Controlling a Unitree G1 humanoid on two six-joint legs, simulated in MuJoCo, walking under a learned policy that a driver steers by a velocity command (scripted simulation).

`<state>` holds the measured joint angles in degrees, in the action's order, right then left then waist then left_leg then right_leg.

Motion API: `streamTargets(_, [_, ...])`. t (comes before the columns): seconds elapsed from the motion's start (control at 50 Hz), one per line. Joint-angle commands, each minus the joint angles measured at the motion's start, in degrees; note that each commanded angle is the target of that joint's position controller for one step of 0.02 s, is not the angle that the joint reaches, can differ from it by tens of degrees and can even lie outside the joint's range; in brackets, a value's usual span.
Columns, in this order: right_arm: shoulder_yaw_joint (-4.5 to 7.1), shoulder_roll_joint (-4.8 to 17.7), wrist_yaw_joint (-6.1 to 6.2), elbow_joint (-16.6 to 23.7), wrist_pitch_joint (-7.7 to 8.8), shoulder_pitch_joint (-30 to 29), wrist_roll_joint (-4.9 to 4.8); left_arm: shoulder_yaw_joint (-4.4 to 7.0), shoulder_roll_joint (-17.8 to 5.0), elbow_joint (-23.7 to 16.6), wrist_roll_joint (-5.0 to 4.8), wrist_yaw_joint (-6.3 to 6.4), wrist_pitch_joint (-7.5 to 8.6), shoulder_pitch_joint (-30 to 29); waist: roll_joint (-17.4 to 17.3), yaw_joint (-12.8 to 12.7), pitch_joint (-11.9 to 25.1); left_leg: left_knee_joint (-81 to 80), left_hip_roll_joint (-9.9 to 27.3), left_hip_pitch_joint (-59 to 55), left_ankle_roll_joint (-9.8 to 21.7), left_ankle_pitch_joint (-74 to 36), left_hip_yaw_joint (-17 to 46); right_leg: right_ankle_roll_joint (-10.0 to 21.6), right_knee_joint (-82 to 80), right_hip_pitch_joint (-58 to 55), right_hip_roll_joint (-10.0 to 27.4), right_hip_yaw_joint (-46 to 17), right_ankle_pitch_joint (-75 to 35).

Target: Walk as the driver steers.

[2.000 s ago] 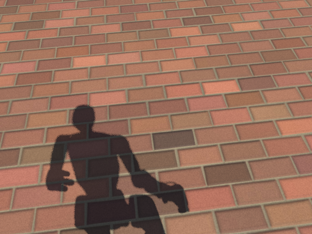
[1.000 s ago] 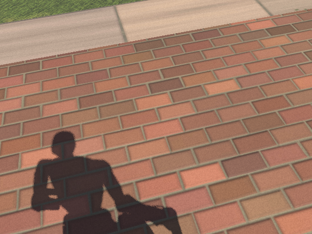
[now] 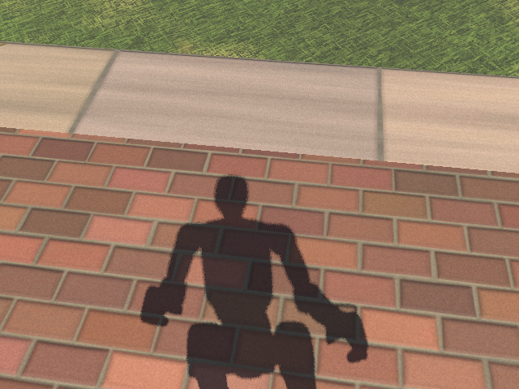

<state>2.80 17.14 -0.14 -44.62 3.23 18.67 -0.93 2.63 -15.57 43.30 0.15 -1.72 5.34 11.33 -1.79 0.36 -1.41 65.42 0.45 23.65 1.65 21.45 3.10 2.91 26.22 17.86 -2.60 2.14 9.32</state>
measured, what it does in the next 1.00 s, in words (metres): walks ahead: left foot, then right foot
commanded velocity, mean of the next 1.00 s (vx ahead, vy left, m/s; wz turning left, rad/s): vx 0.50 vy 0.00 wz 0.02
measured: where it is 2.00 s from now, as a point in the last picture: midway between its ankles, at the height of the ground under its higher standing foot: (269, 202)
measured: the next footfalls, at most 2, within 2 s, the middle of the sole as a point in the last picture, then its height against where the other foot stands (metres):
left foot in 0.38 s outside the picture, level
right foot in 0.90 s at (313, 320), level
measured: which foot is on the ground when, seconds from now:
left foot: up 0.00-0.36, down 0.38-0.92, up 0.94-1.00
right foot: down 0.00-0.38, up 0.40-0.88, down 0.90-1.00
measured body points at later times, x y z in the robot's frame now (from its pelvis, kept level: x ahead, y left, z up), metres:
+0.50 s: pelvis +0.28 +0.06 +0.00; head +0.31 +0.07 +0.45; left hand +0.33 +0.34 -0.13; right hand +0.44 -0.21 -0.10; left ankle +0.34 +0.14 -0.74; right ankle +0.17 -0.08 -0.65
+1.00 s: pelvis +0.55 -0.01 +0.00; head +0.58 -0.02 +0.44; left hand +0.72 +0.25 -0.10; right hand +0.59 -0.29 -0.14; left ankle +0.43 +0.14 -0.65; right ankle +0.63 -0.10 -0.74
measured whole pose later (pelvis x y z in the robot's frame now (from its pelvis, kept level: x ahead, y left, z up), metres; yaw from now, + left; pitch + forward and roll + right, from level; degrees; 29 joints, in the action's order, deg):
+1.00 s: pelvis +0.55 -0.01 +0.00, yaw +0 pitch +2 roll +1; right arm 2.7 17.1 -0.2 -50.6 4.2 19.1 -1.4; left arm 2.3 -15.7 45.1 -0.3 -1.9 4.6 7.4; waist -1.0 1.2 -1.7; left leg 62.4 0.9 17.9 1.5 25.0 2.1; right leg 3.2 30.0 22.6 -0.7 2.2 9.3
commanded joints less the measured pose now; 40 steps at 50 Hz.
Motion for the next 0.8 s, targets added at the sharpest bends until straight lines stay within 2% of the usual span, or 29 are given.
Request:
streamTargets(0.02, [1.44, 4.6, 0.03, 4.6, 0.72, -0.9, 0.35, 1.34, -6.4, -1.9, 0.2, 0.1, 0.66, 1.6, 6.9, -0.3, 1.6, -2.5, 6.0, 12.4, -1.1, -4.2, 1.5, 11.0, -16.1, -10.0, 15.6, -19.1, -3.5])
streamTargets(0.08, [0.93, 3.1, 0.32, 5.8, 0.39, -4.4, 0.84, 1.89, -8.3, -0.5, -0.3, 0.47, 1.0, 2.5, 5.8, -0.4, 0.3, -10.7, 6.8, 14.1, -2.6, -10.5, 0.3, 11.3, -18.5, -8.6, 14.8, -13.4, -10.8])
streamTargets(0.16, [0.15, 1.4, -0.36, 7.4, 1.25, -12.2, 0.72, 2.12, -9.5, 1.3, -0.9, 1.04, 0.37, 5.4, 5.0, -3.1, -0.7, -26.5, 5.1, 10.8, -2.7, -24.1, -1.6, 8.8, -19.0, -8.9, 11.9, -7.1, -13.2])
streamTargets(0.22, [0.04, 1.4, -1.12, 8.9, 1.72, -17.5, 0.15, 2.24, -10.3, 3.4, -1.35, 1.22, -0.24, 9.3, 4.9, -5.2, -1.8, -32.3, 3.8, 10.0, -2.2, -27.6, -2.1, 8.6, -18.2, -12.4, 13.4, -7.3, -11.8])
streamTargets(0.26, [0.18, 2.0, -1.69, 10.0, 1.95, -19.8, -0.02, 2.37, -10.5, 4.5, -1.49, 1.39, -0.96, 10.7, 5.1, -5.3, -2.4, -34.7, 3.4, 11.4, -1.2, -25.1, -1.7, 8.1, -16.5, -16.7, 15.4, -8.1, -13.3])
streamTargets(0.32, [0.78, 3.7, -2.27, 10.2, 2.2, -18.5, 0.11, 2.81, -11.6, 5.4, -1.55, 1.86, -1.98, 10.6, 6.1, -3.1, -1.0, -37.1, 2.0, 7.9, 1.1, -18.7, -2.4, 6.5, -11.5, -21.6, 17.1, -8.5, -22.0])
streamTargets(0.34, [1.44, 4.9, -2.16, 9.2, 2.25, -14.5, 0.3, 2.92, -12.1, 5.3, -1.58, 2.01, -2.28, 9.5, 6.5, -0.4, 1.5, -38.3, 0.4, 1.5, 2.2, -17.7, -3.9, 5.7, -6.6, -21.5, 16.2, -7.4, -30.8])
streamTargets(0.36, [2.76, 7.4, -1.74, 6.8, 2.19, -6.5, 0.48, 2.49, -11.2, 5.2, -1.36, 2.13, -2.55, 9.1, 5.6, 3.5, 6.8, -39.1, -0.5, -10.4, 4.0, -19.0, -5.0, 4.2, 3.0, -18.8, 13.4, -5.1, -35.9])
streamTargets(0.38, [3.95, 11.2, -1.1, 4.8, 1.96, 3.8, 1.09, 1.26, -8.6, 3.7, -0.12, 2.29, -2.42, 9.0, 1.0, 7.5, 15.4, -36.2, 8.3, -28.0, 7.6, -21.6, 4.2, 2.1, 19.2, -8.0, 10.4, -3.0, -23.6])
streamTargets(0.4, [4.93, 15.8, -1.15, 3.5, 1.63, 6.9, 1.12, -0.91, -1.6, 2.8, -0.1, 1.74, -1.19, 16.5, -14.2, 3.9, 22.7, -40.9, 21.3, -47.5, 17.2, -10.4, 31.0, -1.7, 39.7, 15.5, -0.2, -2.0, 14.1])
streamTargets(0.42, [3.47, 9.9, -1.15, 3.7, 1.41, 7.4, 0.3, 0.17, -6.9, 3.8, -1.18, 1.32, -0.04, 13.6, -10.6, 6.3, 22.8, -46.0, 21.4, -47.2, 17.1, -2.3, 37.7, -1.4, 46.8, 22.6, 1.2, -9.2, 24.0])
streamTargets(0.44, [2.63, 8.0, -0.99, 4.1, 1.45, 3.2, 0.35, 1.12, -10.1, 1.9, -2.53, 0.96, 0.74, 8.0, -7.4, 6.0, 13.5, -47.5, 19.4, -40.0, 14.5, -3.2, 29.4, -0.7, 47.9, 26.4, 4.1, -8.6, 20.0])
streamTargets(0.46, [2.27, 7.1, -0.91, 4.5, 1.43, -0.4, 0.66, 0.96, -9.5, 1.1, -2.36, 1.08, 1.03, 4.5, -3.1, 4.5, 8.8, -48.7, 17.1, -32.3, 13.1, -8.3, 23.1, -0.7, 45.4, 25.3, 6.8, -6.9, 14.9])
streamTargets(0.48, [1.7, 5.2, -1.2, 4.6, 1.48, -3.2, 1.05, 1.13, -8.8, 0.9, -1.17, 1.3, 0.8, 2.2, 0.0, 3.0, 4.2, -50.9, 14.3, -25.2, 11.7, -14.3, 17.9, -0.9, 41.5, 23.5, 8.4, -6.0, 11.5])
streamTargets(0.5, [1.55, 5.0, -1.17, 4.7, 1.78, -4.8, 1.58, 1.26, -8.2, 1.0, -1.03, 1.25, 0.34, 4.3, -3.4, 0.6, 4.3, -52.2, 14.0, -21.1, 12.2, -18.2, 15.9, -1.4, 39.8, 19.9, 9.8, -6.6, 9.1])
streamTargets(0.54, [1.6, 4.6, -1.39, 4.1, 2.4, -5.4, 1.02, 0.94, -6.4, 1.9, -0.83, 1.24, -0.8, 6.3, -3.2, -1.0, 3.7, -55.1, 12.8, -16.6, 12.9, -21.5, 12.3, -2.6, 36.7, 16.5, 10.4, -6.2, 7.9])
streamTargets(0.56, [1.79, 5.3, -1.32, 3.6, 2.69, -5.4, 0.89, 0.76, -5.5, 1.8, -0.75, 1.4, -1.29, 5.6, -2.4, -1.4, 2.9, -56.3, 12.6, -14.9, 13.1, -21.9, 10.6, -3.1, 34.8, 16.6, 10.6, -5.8, 6.9])
streamTargets(0.62, [2.27, 7.0, -0.72, 1.9, 2.74, -3.8, 0.79, 0.37, -4.6, 0.0, -0.12, 1.47, -1.62, -0.3, -1.0, -0.3, 0.3, -58.4, 11.8, -14.2, 12.7, -23.5, 6.3, -4.3, 24.9, 19.5, 10.9, -5.4, -2.0])
streamTargets(0.7, [2.43, 8.3, -0.15, -0.2, 2.25, -0.8, 0.32, -0.16, -3.6, -1.7, -0.47, 0.71, -0.88, -8.0, -1.0, 2.5, -1.2, -58.9, 9.6, -14.6, 10.3, -22.2, 1.4, -4.1, 11.1, 16.2, 8.5, -3.3, -13.7])
streamTargets(0.76, [2.58, 8.9, -0.02, -2.5, 1.59, 2.5, -0.11, -0.18, -4.0, -3.4, -0.93, 0.0, -0.52, -12.6, -1.2, 3.9, -2.2, -57.4, 11.6, -19.2, 9.9, -21.4, 1.8, -3.3, 6.5, 16.5, 7.5, -3.4, -14.4])
streamTargets(0.8, [2.78, 9.2, 0.2, -3.6, 0.96, 3.2, -0.31, 0.0, -4.7, -4.3, -0.98, -0.56, -0.29, -14.0, -1.5, 3.6, -2.5, -55.3, 13.4, -23.3, 9.1, -23.0, 2.4, -1.9, 4.2, 17.3, 7.2, -3.8, -11.1])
